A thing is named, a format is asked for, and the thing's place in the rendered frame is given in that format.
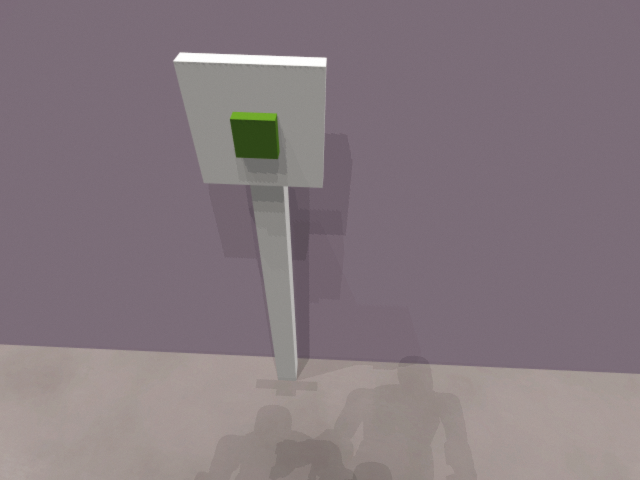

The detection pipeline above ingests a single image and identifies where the button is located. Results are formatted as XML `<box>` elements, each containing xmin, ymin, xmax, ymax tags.
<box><xmin>230</xmin><ymin>112</ymin><xmax>280</xmax><ymax>159</ymax></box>

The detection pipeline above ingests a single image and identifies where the panel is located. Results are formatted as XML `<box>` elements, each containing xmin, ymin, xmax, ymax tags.
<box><xmin>173</xmin><ymin>53</ymin><xmax>327</xmax><ymax>381</ymax></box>

